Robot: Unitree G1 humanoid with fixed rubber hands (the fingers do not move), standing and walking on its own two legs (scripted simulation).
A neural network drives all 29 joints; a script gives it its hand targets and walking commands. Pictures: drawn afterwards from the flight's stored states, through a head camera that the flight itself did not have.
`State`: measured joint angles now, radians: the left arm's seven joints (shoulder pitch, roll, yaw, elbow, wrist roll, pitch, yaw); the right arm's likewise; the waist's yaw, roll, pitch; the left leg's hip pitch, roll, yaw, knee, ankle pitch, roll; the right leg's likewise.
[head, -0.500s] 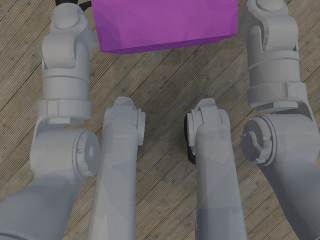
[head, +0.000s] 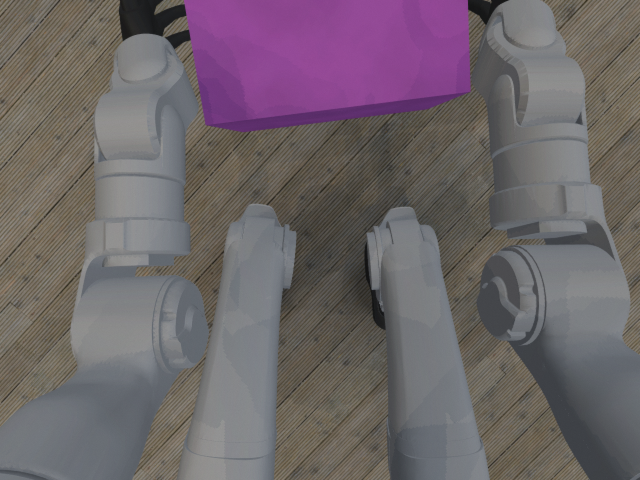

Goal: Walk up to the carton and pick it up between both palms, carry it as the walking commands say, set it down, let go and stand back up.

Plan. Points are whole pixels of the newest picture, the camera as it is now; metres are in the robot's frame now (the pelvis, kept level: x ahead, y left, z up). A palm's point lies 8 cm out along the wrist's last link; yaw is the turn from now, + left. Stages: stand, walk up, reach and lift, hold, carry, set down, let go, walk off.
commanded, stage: reach and lift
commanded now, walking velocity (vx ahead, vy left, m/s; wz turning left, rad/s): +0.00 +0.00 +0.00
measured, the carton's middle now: (327, 49) +0.53 +0.01 -0.15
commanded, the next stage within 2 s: none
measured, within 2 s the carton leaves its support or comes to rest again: neither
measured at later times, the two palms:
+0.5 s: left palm (108, 17) +0.49 +0.17 +0.00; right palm out of the picture +0.52 -0.15 +0.01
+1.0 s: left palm out of the picture +0.47 +0.18 +0.08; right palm out of the picture +0.50 -0.15 +0.09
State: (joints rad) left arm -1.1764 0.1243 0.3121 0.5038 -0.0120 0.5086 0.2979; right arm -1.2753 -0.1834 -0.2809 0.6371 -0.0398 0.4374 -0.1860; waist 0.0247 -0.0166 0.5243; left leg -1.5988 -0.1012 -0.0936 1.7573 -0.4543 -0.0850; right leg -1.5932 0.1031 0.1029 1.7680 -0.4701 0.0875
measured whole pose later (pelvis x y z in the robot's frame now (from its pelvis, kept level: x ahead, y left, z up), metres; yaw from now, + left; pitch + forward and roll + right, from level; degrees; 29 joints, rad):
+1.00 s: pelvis +0.01 +0.00 +0.13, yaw +0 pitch +7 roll +0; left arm -0.97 0.06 0.31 0.48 0.04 0.49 0.27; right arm -1.05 -0.10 -0.28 0.58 -0.08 0.43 -0.19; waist 0.03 -0.02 0.52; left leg -1.05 -0.09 -0.12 1.29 -0.37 -0.07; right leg -1.05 0.09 0.12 1.31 -0.38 0.06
